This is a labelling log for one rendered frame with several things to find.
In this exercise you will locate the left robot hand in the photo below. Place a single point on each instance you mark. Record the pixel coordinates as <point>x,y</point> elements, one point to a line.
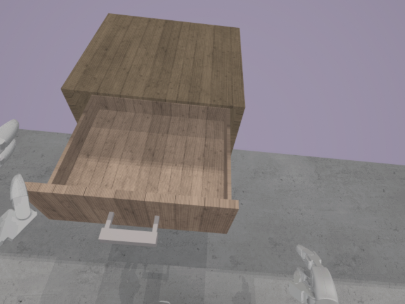
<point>13,222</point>

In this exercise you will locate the handle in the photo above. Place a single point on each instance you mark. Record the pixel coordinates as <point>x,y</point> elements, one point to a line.
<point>129,237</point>

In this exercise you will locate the cabinet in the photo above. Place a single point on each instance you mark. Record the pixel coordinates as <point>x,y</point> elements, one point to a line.
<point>161,60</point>

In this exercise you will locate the right robot hand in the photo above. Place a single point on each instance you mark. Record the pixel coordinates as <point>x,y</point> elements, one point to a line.
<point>309,287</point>

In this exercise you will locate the drawer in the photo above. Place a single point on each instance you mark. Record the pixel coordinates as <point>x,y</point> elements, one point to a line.
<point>140,158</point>

